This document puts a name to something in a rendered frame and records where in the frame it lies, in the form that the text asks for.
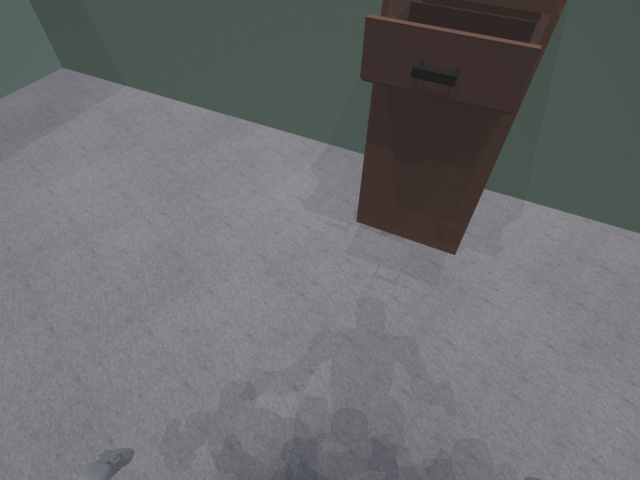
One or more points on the cabinet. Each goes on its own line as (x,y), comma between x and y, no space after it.
(427,160)

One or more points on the handle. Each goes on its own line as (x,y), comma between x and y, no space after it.
(436,75)

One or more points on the robot left hand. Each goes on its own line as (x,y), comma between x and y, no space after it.
(107,464)

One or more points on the drawer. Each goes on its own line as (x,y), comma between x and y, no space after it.
(495,53)

